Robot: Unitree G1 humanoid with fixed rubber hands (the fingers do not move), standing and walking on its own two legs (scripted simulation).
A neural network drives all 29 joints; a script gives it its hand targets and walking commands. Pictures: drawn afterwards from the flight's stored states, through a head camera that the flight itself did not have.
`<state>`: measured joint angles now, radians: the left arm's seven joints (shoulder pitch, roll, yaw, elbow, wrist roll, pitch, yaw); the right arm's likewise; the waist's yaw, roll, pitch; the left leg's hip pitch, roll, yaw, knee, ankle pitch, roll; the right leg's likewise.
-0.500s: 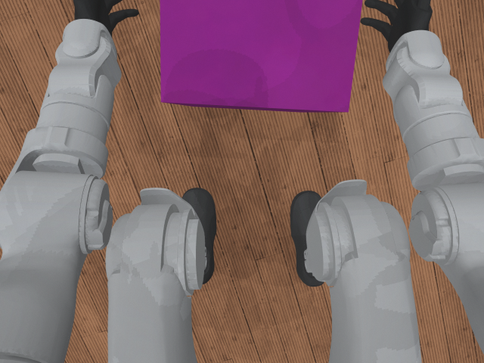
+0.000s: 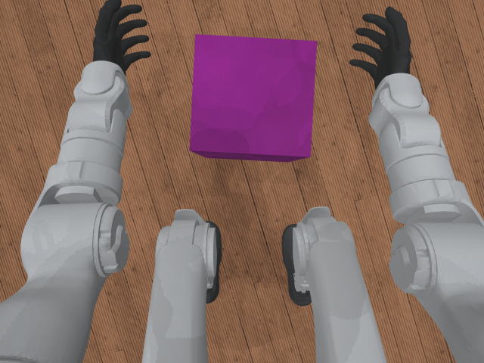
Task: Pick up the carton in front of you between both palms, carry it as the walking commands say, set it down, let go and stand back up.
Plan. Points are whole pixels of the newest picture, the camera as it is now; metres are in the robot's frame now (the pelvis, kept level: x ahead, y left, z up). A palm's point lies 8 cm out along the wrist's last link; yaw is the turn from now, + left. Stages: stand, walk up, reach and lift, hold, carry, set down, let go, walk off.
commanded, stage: set down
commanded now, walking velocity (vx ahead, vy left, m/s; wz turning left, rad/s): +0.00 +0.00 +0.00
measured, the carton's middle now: (250, 111) +0.51 +0.01 -0.34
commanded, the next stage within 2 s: let go in 0.54 s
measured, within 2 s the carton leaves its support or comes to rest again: neither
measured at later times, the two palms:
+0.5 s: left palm out of the picture +0.53 +0.22 +0.04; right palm out of the picture +0.51 -0.19 +0.04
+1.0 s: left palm out of the picture +0.41 +0.23 +0.15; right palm out of the picture +0.41 -0.21 +0.16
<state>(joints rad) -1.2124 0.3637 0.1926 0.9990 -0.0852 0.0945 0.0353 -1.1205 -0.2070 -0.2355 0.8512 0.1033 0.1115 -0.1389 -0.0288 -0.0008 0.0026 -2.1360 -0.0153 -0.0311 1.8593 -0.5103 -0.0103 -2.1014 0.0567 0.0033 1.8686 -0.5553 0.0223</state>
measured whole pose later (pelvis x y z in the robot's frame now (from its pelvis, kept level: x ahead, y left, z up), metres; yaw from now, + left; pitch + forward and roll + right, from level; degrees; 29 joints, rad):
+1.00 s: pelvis +0.08 +0.00 +0.26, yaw +2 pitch +31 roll +0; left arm -0.37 0.20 0.18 0.61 0.05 0.06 -0.01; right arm -0.33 -0.19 -0.18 0.59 -0.03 0.04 0.06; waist -0.03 -0.01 -0.08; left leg -1.06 -0.02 -0.03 0.81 -0.29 0.00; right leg -1.03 0.02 0.03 0.82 -0.33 0.01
